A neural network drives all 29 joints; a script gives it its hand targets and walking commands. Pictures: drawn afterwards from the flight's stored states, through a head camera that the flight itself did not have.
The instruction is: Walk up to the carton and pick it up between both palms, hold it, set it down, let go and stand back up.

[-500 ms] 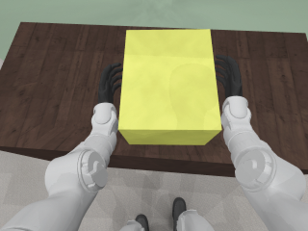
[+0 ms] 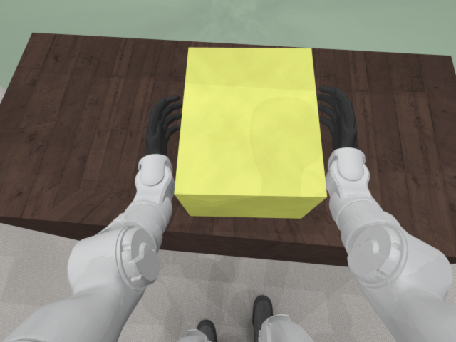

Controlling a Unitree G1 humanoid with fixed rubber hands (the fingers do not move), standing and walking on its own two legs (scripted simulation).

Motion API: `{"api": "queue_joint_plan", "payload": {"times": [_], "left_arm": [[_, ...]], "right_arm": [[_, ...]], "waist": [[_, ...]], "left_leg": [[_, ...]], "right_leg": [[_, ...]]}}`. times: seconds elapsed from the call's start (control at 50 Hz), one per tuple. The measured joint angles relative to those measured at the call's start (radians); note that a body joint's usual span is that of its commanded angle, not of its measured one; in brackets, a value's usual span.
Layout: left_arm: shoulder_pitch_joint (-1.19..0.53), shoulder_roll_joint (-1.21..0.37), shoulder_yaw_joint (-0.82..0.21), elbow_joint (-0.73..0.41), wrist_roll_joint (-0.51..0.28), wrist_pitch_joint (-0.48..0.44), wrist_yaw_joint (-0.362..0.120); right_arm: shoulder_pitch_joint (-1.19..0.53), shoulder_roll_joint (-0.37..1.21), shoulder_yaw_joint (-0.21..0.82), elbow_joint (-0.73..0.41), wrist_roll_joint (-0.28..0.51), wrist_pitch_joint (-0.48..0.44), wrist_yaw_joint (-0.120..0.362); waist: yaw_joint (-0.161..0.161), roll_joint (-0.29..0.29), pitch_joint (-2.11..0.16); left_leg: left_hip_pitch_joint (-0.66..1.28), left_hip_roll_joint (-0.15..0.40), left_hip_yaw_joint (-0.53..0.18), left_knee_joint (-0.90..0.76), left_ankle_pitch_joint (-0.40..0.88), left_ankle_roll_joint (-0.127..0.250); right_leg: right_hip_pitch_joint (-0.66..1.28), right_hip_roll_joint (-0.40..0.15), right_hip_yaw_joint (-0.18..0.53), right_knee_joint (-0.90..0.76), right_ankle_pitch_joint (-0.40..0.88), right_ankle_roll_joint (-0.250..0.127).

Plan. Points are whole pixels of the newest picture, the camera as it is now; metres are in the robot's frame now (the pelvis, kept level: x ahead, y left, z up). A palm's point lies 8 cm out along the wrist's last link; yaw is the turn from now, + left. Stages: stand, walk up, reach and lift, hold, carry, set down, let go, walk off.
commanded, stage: reach and lift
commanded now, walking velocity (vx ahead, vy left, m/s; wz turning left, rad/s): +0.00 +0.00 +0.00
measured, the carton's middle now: (247, 136) +0.48 -0.03 -0.06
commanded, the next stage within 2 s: none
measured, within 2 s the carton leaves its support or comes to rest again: leaves its support in 1.38 s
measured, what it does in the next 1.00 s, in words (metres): stands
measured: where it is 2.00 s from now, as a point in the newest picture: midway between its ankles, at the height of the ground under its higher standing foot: outside the picture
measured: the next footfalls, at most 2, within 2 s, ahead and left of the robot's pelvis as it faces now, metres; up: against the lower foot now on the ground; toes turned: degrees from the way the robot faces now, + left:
none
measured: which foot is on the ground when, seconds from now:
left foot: down 0.00-1.00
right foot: down 0.00-1.00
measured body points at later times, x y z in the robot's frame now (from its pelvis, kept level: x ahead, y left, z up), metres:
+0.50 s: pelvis -0.01 +0.00 +0.00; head +0.17 +0.00 +0.41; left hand +0.46 +0.13 -0.02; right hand +0.45 -0.19 -0.01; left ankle -0.06 +0.11 -0.71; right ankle +0.01 -0.09 -0.71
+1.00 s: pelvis -0.03 +0.01 -0.01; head +0.13 +0.01 +0.41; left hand +0.43 +0.13 -0.03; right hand +0.42 -0.19 -0.01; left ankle -0.06 +0.11 -0.71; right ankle +0.01 -0.09 -0.71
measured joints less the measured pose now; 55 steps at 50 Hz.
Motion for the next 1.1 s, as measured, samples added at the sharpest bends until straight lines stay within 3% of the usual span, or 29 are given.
{"api": "queue_joint_plan", "payload": {"times": [0.32, 0.68, 0.88, 1.1], "left_arm": [[-0.01, 0.006, -0.058, 0.029, -0.059, -0.044, 0.004], [-0.038, 0.022, -0.166, 0.094, -0.169, -0.071, -0.001], [-0.036, 0.026, -0.237, 0.111, -0.247, -0.065, 0.0], [-0.021, 0.028, -0.318, 0.148, -0.32, -0.029, 0.02]], "right_arm": [[-0.024, -0.039, 0.052, 0.112, 0.042, -0.091, -0.041], [-0.07, -0.092, 0.154, 0.285, 0.157, -0.182, -0.059], [-0.089, -0.102, 0.244, 0.323, 0.236, -0.165, -0.05], [-0.077, -0.086, 0.311, 0.313, 0.3, -0.078, -0.046]], "waist": [[0.005, -0.006, -0.029], [0.011, -0.008, -0.059], [0.012, -0.006, -0.077], [0.01, 0.005, -0.094]], "left_leg": [[-0.048, 0.009, -0.002, 0.019, 0.0, -0.001], [-0.106, 0.013, 0.007, 0.044, 0.007, 0.006], [-0.138, 0.012, 0.011, 0.073, 0.008, 0.011], [-0.137, 0.009, 0.011, 0.103, 0.007, 0.015]], "right_leg": [[-0.036, 0.008, -0.003, -0.008, 0.015, -0.002], [-0.083, 0.012, 0.005, -0.014, 0.044, 0.002], [-0.111, 0.01, 0.009, 0.003, 0.053, 0.005], [-0.106, 0.004, 0.01, 0.026, 0.056, 0.007]]}}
